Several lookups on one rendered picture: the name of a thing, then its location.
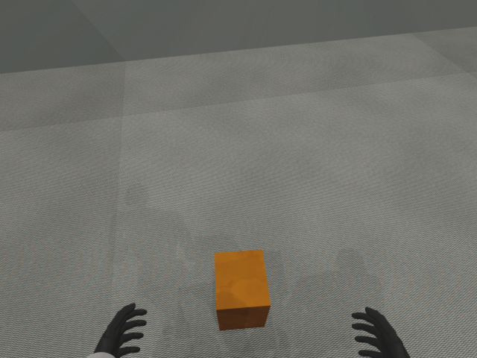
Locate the right robot hand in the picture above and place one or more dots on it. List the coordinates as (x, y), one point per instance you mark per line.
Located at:
(387, 340)

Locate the left robot hand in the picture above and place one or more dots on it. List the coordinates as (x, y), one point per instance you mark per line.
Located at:
(112, 339)

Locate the carton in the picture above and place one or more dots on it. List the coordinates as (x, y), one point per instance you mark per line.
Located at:
(241, 289)

